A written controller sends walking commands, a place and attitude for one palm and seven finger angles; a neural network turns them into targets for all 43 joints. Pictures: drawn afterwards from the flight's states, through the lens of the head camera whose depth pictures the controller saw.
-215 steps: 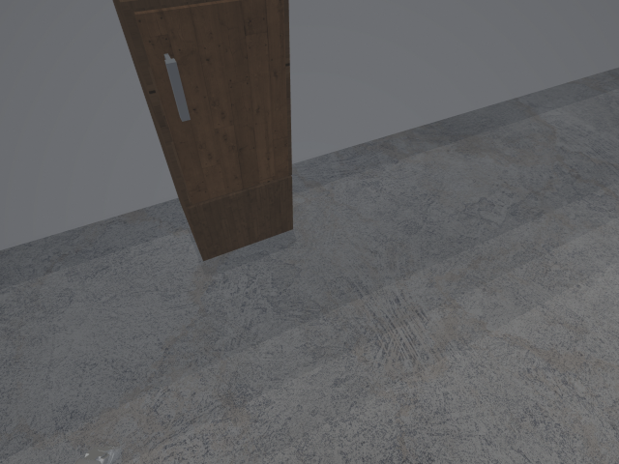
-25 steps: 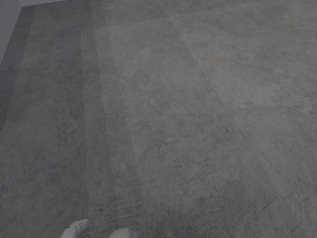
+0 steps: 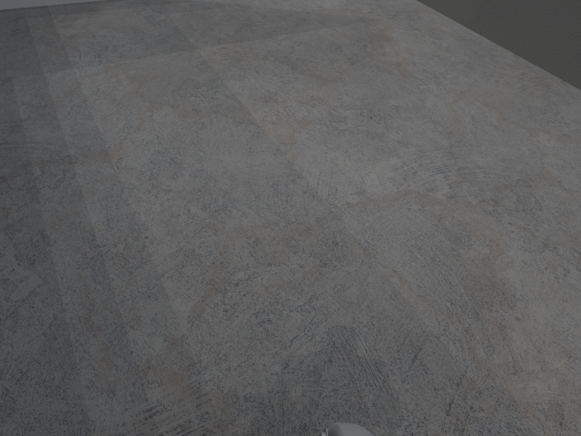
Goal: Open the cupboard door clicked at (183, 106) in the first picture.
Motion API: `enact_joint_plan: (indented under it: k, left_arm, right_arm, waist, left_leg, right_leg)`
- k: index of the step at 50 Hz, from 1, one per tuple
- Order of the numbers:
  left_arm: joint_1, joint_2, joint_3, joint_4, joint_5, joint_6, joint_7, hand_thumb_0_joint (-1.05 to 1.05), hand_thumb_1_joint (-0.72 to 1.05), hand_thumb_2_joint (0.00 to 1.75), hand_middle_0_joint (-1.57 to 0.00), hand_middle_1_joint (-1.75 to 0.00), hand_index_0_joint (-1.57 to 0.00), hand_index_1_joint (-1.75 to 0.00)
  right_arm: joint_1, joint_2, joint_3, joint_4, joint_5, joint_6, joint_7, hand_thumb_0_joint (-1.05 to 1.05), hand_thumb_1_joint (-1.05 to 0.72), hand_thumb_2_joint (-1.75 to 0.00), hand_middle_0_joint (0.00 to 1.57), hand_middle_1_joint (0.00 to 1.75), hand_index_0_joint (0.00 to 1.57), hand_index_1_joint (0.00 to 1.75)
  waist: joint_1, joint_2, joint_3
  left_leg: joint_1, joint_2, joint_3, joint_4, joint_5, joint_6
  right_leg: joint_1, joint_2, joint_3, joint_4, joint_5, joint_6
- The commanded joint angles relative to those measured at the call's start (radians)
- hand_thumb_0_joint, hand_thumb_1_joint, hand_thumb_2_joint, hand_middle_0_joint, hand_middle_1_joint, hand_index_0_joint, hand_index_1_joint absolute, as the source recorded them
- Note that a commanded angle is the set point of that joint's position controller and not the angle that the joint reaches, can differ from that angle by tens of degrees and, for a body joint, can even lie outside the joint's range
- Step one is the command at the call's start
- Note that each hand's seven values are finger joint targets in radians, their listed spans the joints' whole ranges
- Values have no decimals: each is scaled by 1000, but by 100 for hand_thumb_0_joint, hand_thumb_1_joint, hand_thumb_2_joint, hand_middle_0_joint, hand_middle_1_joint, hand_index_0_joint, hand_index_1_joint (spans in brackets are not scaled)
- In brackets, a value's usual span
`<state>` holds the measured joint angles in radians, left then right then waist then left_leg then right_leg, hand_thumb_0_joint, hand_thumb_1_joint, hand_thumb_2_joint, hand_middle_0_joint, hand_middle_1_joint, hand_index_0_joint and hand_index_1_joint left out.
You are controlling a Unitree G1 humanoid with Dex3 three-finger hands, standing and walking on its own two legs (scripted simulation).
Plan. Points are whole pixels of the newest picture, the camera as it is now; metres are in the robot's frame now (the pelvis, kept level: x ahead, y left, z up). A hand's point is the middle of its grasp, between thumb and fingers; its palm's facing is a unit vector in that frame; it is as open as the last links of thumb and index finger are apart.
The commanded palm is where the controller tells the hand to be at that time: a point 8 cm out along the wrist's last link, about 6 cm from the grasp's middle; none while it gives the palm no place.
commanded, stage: walk to a spot facing it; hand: left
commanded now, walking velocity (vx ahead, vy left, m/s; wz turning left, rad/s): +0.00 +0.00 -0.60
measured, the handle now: out of the picture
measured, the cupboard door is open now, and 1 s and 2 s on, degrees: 0 0 0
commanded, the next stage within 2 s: turn to face it in 0.38 s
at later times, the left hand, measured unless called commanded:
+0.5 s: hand (226, 391) +0.21 +0.11 -0.16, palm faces -0.27 -0.94 -0.23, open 7.4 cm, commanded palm none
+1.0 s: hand (206, 363) +0.26 +0.15 -0.18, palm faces -0.10 -0.97 -0.20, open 7.4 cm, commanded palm none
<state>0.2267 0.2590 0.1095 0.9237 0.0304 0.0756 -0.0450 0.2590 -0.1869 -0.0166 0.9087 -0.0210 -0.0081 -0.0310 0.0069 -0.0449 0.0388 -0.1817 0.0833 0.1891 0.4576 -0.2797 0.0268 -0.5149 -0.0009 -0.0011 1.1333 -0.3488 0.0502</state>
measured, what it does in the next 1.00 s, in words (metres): walks ahead: right foot, then left foot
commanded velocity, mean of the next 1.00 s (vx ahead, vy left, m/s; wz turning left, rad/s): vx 0.07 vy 0.00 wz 0.08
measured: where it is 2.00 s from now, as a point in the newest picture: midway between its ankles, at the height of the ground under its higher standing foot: outside the picture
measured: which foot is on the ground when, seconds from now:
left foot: down 0.00-0.30, up 0.32-0.68, down 0.70-1.00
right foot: up 0.00-0.28, down 0.30-0.74, up 0.76-1.00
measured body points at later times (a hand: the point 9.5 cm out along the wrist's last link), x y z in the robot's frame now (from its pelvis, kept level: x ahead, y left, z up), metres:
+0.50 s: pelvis +0.07 -0.06 -0.01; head +0.10 -0.07 +0.44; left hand +0.23 +0.16 -0.14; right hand +0.05 -0.31 -0.16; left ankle +0.11 +0.09 -0.67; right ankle +0.03 -0.14 -0.74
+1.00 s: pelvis +0.16 -0.03 -0.01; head +0.19 -0.02 +0.44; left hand +0.26 +0.20 -0.16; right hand +0.16 -0.28 -0.15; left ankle +0.24 +0.03 -0.74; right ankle +0.11 -0.19 -0.68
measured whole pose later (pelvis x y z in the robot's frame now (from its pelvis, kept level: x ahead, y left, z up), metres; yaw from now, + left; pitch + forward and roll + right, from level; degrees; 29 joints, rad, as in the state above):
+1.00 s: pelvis +0.16 -0.03 -0.01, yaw -8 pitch +1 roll -2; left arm 0.19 0.21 0.08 0.98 0.02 0.04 0.01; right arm 0.23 -0.17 -0.05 0.98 -0.02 0.02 0.00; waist -0.03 -0.01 0.05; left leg -0.35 -0.03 0.01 0.45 -0.12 0.07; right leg -0.44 -0.06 -0.01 0.98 -0.43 0.06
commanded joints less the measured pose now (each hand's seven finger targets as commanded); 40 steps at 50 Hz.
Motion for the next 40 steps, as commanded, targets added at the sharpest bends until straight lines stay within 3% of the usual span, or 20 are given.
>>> enact_joint_plan:
  k: [1,8,10,12,13,14,15,16,17,18,20,22,28,33,34,35,36,37,38,40]
  left_arm:
    - [-59,16,-2,-87,-7,-22,5,0,90,90,-20,-30,-20,-30]
    - [-164,-6,-16,-107,-8,-27,8,0,90,90,-20,-30,-20,-30]
    - [-159,-6,-18,-107,-6,-36,6,0,90,90,-20,-30,-20,-30]
    - [-141,-2,-16,-101,-4,-49,4,0,90,90,-20,-30,-20,-30]
    - [-72,14,-11,-78,-2,-59,6,0,90,90,-20,-30,-20,-30]
    - [58,80,2,-40,1,-78,14,0,90,90,-20,-30,-20,-30]
    - [198,219,27,-1,-1,-93,33,0,90,90,-20,-30,-20,-30]
    - [244,257,35,18,-27,-83,47,0,90,90,-20,-30,-20,-30]
    - [208,240,37,7,-28,-86,55,0,90,90,-20,-30,-20,-30]
    - [143,195,24,-8,-26,-91,57,0,90,90,-20,-30,-20,-30]
    - [26,120,-2,-31,-20,-100,58,0,90,90,-20,-30,-20,-30]
    - [-4,114,-9,-35,-13,-114,55,0,90,90,-20,-30,-20,-30]
    - [23,77,-32,7,-9,-121,62,0,90,90,-20,-30,-20,-30]
    - [30,67,-46,59,-14,-111,77,0,90,90,-20,-30,-20,-30]
    - [43,61,-46,64,-16,-105,81,0,90,90,-20,-30,-20,-30]
    - [73,49,-46,65,-18,-97,82,0,90,90,-20,-30,-20,-30]
    - [135,7,-47,58,-28,-88,85,0,90,90,-20,-30,-20,-30]
    - [140,6,-55,48,-28,-80,86,0,90,90,-20,-30,-20,-30]
    - [90,26,-48,45,-22,-71,86,0,90,90,-20,-30,-20,-30]
    - [-6,32,-36,25,-14,-72,70,0,90,90,-20,-30,-20,-30]
  right_arm:
    - [70,-156,-52,-30,1,-26,-11,0,-90,-90,20,30,20,30]
    - [115,-174,-77,25,-5,-10,-1,0,-90,-90,20,30,20,30]
    - [110,-189,-87,33,-7,-9,6,0,-90,-90,20,30,20,30]
    - [102,-191,-88,37,-9,-10,10,0,-90,-90,20,30,20,30]
    - [98,-191,-86,36,-4,-11,13,0,-90,-90,20,30,20,30]
    - [91,-176,-80,20,9,-14,23,0,-90,-90,20,30,20,30]
    - [40,-94,-56,-38,15,-14,35,0,-90,-90,20,30,20,30]
    - [-57,-110,-54,-82,6,-7,21,0,-90,-90,20,30,20,30]
    - [-99,-109,-53,-87,7,-7,16,0,-90,-90,20,30,20,30]
    - [-120,-125,-60,-84,4,-8,17,0,-90,-90,20,30,20,30]
    - [-85,-112,-63,-39,-6,1,28,0,-90,-90,20,30,20,30]
    - [-23,-99,-60,-12,-8,11,30,0,-90,-90,20,30,20,30]
    - [-50,-71,-38,0,2,9,32,0,-90,-90,20,30,20,30]
    - [-35,-59,-23,49,6,-9,32,0,-90,-90,20,30,20,30]
    - [11,-86,-28,62,1,-12,33,0,-90,-90,20,30,20,30]
    - [60,-146,-42,72,-2,-16,34,0,-90,-90,20,30,20,30]
    - [89,-221,-58,62,-11,-9,30,0,-90,-90,20,30,20,30]
    - [110,-234,-60,69,-3,-1,17,0,-90,-90,20,30,20,30]
    - [79,-229,-61,65,0,7,9,0,-90,-90,20,30,20,30]
    - [4,-185,-58,36,-2,10,13,0,-90,-90,20,30,20,30]
  waist:
    - [-28,177,-19]
    - [-70,252,-9]
    - [-69,261,-37]
    - [-50,237,-46]
    - [-9,193,-79]
    - [59,69,-156]
    - [123,-263,-209]
    - [137,-203,-196]
    - [123,-226,-164]
    - [96,-160,-87]
    - [20,-22,-28]
    - [-18,-56,-24]
    - [-21,-88,-34]
    - [-21,-79,-15]
    - [-34,-35,-36]
    - [-42,113,-79]
    - [-35,303,-108]
    - [-44,431,-162]
    - [-46,356,-141]
    - [-34,192,-43]
  left_leg:
    - [139,241,-106,-151,460,65]
    - [158,284,-12,-75,564,81]
    - [173,308,-1,-54,461,74]
    - [138,312,11,-5,385,50]
    - [84,288,47,113,401,19]
    - [-88,255,99,338,361,-34]
    - [-446,92,113,622,-277,-99]
    - [-560,57,-58,775,-394,-104]
    - [-584,74,-126,834,-314,-102]
    - [-583,93,-151,838,-240,-103]
    - [-470,104,-147,740,-112,-115]
    - [-417,88,-127,666,-76,-129]
    - [-343,35,-111,450,7,-110]
    - [-106,-30,-87,120,163,-72]
    - [-31,-26,-108,54,276,-60]
    - [69,49,-207,36,510,-27]
    - [153,227,-409,16,723,75]
    - [152,313,-586,-105,703,160]
    - [79,300,-593,-148,510,176]
    - [-42,235,-537,-170,273,164]
  right_leg:
    - [-104,-44,-19,5,10,26]
    - [-2,-54,-98,-283,-51,8]
    - [45,-40,-123,-366,-70,-10]
    - [136,-19,-142,-488,-47,-34]
    - [274,8,-164,-596,27,-54]
    - [554,-64,-68,-707,121,-102]
    - [793,-354,369,-766,355,-226]
    - [769,-440,457,-768,543,-302]
    - [701,-398,459,-796,490,-294]
    - [612,-373,424,-823,391,-285]
    - [444,-277,247,-831,404,-241]
    - [383,-237,166,-831,486,-225]
    - [386,-203,89,-815,603,-210]
    - [379,-179,-5,-734,557,-135]
    - [373,-173,-14,-647,532,-110]
    - [316,-135,-53,-501,377,-72]
    - [177,-57,-110,-353,22,-26]
    - [139,-5,-68,-132,-314,-2]
    - [108,-29,-1,-41,-310,-12]
    - [46,-72,11,-2,-200,-11]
